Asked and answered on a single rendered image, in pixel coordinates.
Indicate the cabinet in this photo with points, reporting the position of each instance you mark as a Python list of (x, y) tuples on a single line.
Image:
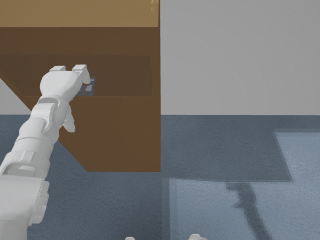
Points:
[(112, 133)]

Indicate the robot left forearm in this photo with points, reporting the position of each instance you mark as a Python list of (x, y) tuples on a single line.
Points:
[(32, 149)]

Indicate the left robot hand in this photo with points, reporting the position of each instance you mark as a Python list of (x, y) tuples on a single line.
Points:
[(65, 84)]

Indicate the drawer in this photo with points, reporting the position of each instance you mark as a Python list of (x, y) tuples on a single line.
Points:
[(115, 74)]

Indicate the handle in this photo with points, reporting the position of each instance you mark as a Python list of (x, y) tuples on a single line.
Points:
[(87, 90)]

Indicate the robot left upper arm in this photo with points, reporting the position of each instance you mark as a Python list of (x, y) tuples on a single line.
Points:
[(23, 202)]

